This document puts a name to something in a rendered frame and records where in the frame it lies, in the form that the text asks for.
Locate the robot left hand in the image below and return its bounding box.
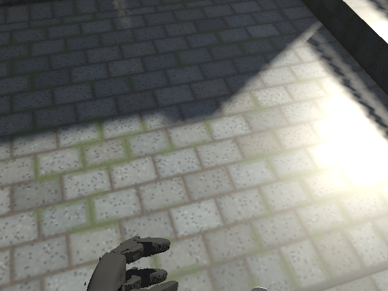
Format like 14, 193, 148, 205
84, 236, 178, 291

